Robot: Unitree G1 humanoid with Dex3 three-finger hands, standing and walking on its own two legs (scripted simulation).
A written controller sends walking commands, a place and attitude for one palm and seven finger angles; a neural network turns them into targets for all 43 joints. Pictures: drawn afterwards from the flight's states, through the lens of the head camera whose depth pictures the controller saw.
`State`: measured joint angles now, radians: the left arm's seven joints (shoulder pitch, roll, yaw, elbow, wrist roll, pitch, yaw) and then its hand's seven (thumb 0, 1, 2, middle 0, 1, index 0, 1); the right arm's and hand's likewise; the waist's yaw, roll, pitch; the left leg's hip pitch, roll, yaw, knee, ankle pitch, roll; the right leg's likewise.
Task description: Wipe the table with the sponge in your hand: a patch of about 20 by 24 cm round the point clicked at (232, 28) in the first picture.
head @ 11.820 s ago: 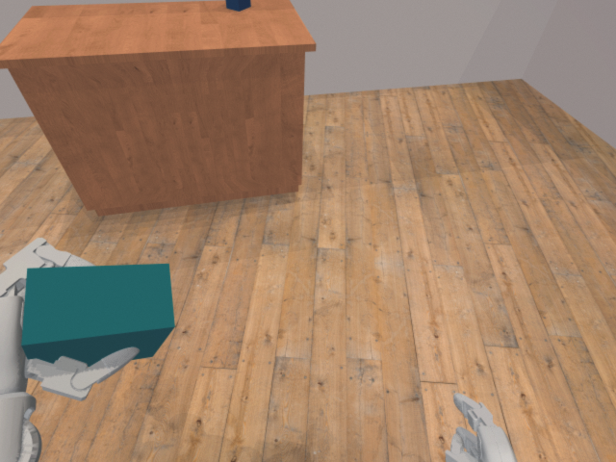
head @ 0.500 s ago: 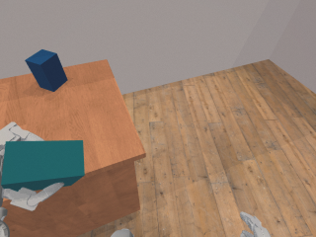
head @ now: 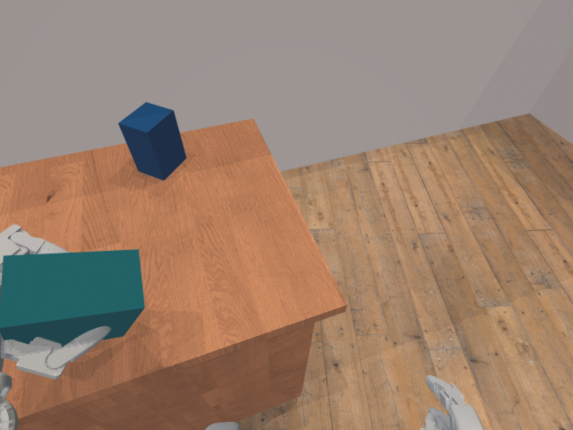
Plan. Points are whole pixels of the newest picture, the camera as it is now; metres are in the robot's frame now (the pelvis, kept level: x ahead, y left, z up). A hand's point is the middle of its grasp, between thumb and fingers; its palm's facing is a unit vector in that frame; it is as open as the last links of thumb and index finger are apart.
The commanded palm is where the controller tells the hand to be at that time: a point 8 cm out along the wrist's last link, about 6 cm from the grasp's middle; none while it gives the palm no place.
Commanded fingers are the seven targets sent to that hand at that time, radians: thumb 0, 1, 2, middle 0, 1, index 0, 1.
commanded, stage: come to a stop and stand still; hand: left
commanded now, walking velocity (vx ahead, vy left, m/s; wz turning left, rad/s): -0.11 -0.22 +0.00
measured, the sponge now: (92, 301) +0.22 +0.23 +0.13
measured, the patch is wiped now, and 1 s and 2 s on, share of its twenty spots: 0.00 0.00 0.00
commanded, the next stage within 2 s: look again from close up in 1.42 s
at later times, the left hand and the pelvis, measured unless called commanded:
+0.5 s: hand (33, 306) +0.20 +0.27 +0.15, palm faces +0.41 -0.84 -0.37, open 10.2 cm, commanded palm +0.15 +0.30 +0.19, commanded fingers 0.00 0.10 1.30 -1.20 -1.60 -1.20 -1.60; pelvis -0.01 +0.02 +0.01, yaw -1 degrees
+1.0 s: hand (57, 283) +0.23 +0.27 +0.14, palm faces +0.20 -0.90 -0.38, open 10.2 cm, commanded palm +0.18 +0.33 +0.19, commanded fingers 0.00 0.10 1.30 -1.20 -1.60 -1.20 -1.60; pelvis +0.01 +0.06 +0.01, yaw -3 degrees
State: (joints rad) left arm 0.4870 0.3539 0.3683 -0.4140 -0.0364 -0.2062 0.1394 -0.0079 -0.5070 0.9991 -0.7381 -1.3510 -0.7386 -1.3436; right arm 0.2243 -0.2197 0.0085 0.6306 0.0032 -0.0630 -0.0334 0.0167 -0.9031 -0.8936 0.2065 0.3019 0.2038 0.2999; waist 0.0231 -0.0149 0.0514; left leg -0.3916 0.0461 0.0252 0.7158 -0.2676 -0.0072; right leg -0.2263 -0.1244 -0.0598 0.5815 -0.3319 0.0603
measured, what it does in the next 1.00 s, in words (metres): steps on the spot: left foot, then right foot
